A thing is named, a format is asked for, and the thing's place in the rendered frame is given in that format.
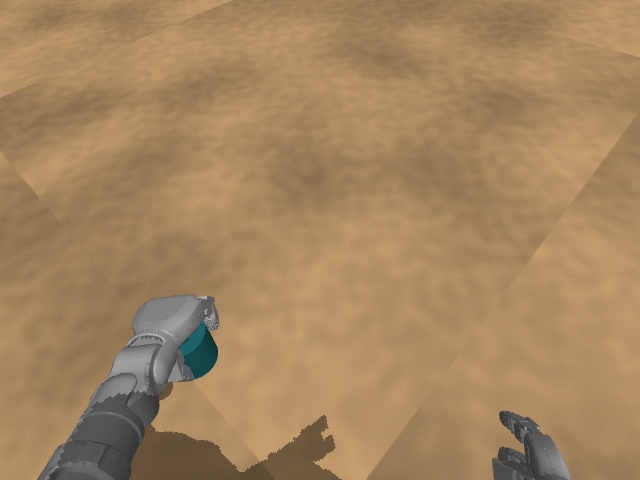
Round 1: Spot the tin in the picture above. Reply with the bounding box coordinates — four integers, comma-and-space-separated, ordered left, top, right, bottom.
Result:
179, 321, 218, 379

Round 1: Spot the left robot hand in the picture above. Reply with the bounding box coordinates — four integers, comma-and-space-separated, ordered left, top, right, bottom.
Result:
132, 294, 219, 382

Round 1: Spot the left robot arm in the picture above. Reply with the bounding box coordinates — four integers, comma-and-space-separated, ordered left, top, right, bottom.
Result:
37, 329, 179, 480

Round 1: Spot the right robot hand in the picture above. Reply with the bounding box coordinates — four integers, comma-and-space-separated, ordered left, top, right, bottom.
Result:
492, 411, 571, 480

